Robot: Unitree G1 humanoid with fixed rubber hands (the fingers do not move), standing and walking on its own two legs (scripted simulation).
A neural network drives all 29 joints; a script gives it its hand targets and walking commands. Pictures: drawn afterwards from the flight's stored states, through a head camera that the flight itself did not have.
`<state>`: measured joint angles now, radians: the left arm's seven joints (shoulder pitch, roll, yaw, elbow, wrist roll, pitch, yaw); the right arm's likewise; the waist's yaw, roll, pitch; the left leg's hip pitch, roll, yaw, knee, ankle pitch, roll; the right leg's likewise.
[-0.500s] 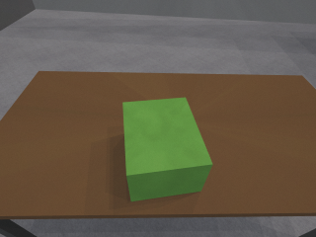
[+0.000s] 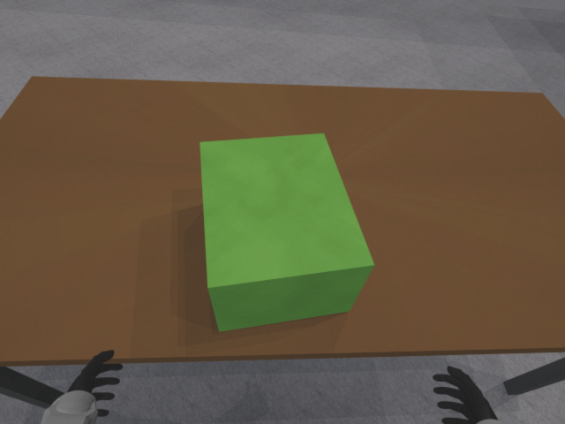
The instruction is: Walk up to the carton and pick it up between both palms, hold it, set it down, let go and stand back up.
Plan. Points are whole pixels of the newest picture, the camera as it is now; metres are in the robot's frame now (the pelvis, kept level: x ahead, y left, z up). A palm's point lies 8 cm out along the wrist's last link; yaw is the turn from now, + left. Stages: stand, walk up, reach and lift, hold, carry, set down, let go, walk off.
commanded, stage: reach and lift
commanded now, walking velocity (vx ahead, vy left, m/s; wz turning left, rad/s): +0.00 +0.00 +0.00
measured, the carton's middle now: (274, 226) +0.45 +0.03 -0.03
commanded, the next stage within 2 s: none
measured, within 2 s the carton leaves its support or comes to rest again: neither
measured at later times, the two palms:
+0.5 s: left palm (87, 412) +0.16 +0.26 -0.04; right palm out of the picture +0.14 -0.27 -0.06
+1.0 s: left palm (116, 402) +0.17 +0.22 -0.02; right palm (504, 417) +0.16 -0.27 -0.01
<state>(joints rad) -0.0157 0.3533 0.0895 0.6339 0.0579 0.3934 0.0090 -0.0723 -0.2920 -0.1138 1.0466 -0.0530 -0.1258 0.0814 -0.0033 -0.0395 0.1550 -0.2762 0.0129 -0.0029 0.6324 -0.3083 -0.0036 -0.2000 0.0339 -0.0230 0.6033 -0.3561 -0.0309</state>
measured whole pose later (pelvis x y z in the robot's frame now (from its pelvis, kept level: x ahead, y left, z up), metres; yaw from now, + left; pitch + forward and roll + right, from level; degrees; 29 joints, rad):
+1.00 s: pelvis +0.01 +0.00 +0.02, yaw -2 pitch -4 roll +0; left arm 0.33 0.15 0.00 0.26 0.02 0.09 0.14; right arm 0.25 -0.30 -0.07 0.58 0.17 -0.15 0.18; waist 0.03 -0.06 0.00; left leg -0.10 0.01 0.04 0.33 -0.18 0.00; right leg -0.05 0.03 0.02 0.34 -0.22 -0.03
